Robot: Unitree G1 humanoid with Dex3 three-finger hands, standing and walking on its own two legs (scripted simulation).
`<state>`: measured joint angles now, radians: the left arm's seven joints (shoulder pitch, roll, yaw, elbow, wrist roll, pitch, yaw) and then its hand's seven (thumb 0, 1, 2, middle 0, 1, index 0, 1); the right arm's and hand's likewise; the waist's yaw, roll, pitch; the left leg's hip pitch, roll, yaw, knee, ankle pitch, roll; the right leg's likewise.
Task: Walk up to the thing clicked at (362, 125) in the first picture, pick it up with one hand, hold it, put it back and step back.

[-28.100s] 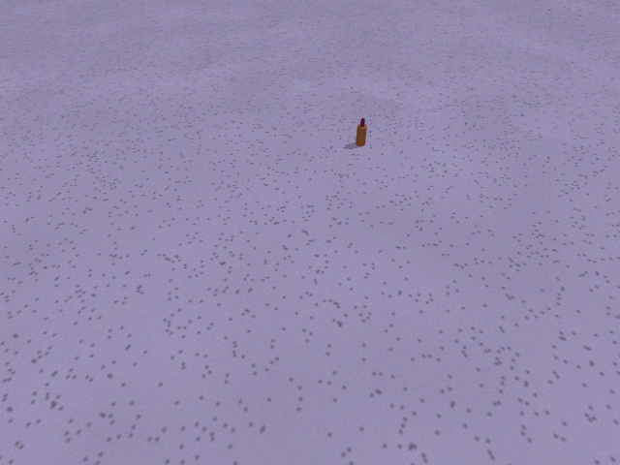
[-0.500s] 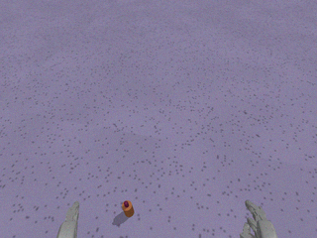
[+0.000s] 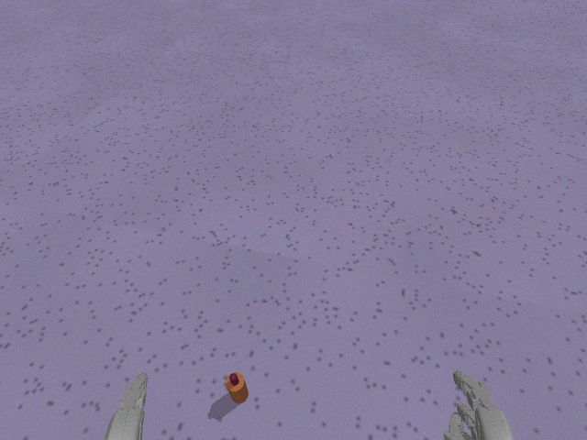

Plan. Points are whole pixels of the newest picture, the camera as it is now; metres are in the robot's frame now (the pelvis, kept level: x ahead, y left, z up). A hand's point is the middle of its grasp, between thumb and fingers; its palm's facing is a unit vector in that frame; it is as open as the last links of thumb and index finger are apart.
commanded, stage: stand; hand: left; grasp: from the side
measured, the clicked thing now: (236, 385) +0.42 +0.19 -0.64
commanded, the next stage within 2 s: none
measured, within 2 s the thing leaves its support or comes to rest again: neither
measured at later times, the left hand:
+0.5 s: hand out of the picture +0.13 +0.22 -0.11, palm faces -0.04 -0.94 -0.34, open 8.0 cm
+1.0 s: hand out of the picture +0.04 +0.25 -0.11, palm faces -0.01 -0.94 -0.34, open 7.4 cm
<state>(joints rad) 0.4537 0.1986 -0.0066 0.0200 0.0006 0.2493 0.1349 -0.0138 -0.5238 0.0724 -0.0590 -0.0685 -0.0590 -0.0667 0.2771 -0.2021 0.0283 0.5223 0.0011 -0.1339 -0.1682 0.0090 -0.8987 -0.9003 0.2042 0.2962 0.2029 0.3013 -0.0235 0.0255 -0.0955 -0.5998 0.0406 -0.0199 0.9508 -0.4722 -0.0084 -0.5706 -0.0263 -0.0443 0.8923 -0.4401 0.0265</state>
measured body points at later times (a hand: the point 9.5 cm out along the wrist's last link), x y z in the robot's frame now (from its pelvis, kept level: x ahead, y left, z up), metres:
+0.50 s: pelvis -0.01 +0.00 +0.01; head +0.01 +0.00 +0.46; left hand +0.13 +0.27 -0.08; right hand +0.12 -0.28 -0.09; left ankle +0.01 +0.12 -0.69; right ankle +0.01 -0.14 -0.69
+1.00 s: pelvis -0.01 +0.01 +0.05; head -0.02 +0.01 +0.50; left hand +0.04 +0.30 -0.08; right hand +0.06 -0.27 -0.09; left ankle +0.01 +0.12 -0.69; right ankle +0.01 -0.14 -0.69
